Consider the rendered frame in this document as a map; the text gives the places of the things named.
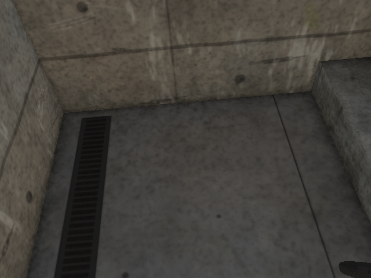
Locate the robot right hand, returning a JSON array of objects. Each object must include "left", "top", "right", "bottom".
[{"left": 339, "top": 261, "right": 371, "bottom": 278}]

